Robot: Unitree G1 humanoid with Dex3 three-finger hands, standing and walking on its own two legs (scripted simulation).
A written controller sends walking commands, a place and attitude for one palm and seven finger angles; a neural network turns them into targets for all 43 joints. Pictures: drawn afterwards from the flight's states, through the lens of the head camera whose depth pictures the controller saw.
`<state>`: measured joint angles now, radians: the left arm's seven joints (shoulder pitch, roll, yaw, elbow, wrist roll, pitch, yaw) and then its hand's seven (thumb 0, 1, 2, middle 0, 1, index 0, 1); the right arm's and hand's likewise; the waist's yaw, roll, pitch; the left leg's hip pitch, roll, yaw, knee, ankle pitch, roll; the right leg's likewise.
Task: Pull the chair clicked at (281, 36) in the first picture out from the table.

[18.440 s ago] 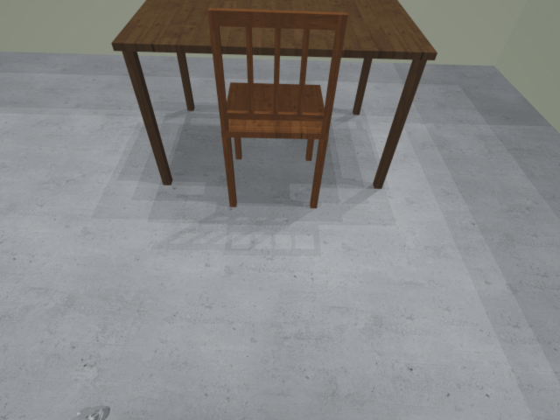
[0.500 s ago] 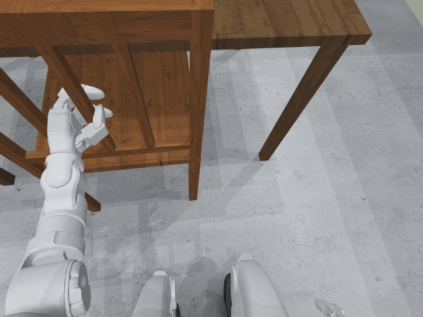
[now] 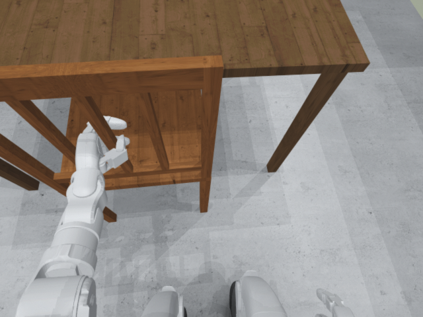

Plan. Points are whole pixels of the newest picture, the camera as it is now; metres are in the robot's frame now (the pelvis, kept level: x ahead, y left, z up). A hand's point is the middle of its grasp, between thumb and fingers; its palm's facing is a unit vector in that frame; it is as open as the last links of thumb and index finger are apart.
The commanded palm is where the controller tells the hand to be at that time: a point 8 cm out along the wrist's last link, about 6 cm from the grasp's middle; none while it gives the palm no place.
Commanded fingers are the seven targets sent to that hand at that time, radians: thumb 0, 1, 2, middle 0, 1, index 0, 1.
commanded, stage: step backward, pulling the chair out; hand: left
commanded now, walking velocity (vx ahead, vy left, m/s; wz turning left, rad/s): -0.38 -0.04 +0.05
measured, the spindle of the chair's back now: (110, 140) +0.45 +0.19 -0.03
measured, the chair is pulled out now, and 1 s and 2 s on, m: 0.02 0.18 0.20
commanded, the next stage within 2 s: none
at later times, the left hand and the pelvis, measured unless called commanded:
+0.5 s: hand (134, 172) +0.38 +0.14 -0.02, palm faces +0.03 -0.99 -0.16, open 5.0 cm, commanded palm +0.36 +0.19 -0.02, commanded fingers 0.00 0.90 0.90 -0.50 -1.45 -0.50 -1.45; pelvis -0.01 +0.00 +0.04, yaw -2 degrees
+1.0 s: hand (142, 225) +0.28 +0.11 -0.02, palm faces +0.04 -0.98 -0.19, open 5.1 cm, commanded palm +0.29 +0.17 -0.01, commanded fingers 0.00 0.90 0.90 -0.50 -1.45 -0.50 -1.45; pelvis -0.09 -0.02 +0.04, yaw +0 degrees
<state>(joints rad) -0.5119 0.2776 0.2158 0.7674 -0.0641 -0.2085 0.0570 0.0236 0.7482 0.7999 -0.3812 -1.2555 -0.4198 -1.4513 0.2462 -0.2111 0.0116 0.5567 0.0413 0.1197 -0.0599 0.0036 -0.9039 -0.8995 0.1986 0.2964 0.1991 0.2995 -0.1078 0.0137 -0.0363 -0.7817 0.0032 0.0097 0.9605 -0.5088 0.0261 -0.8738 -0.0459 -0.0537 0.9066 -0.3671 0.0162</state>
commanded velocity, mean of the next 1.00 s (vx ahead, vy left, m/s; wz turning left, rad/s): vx -0.38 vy -0.02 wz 0.08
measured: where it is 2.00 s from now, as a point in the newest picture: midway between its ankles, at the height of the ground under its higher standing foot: outside the picture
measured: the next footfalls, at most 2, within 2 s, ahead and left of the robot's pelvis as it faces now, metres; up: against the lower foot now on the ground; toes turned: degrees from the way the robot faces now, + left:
none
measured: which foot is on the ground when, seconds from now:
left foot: down 0.00-1.00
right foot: down 0.00-1.00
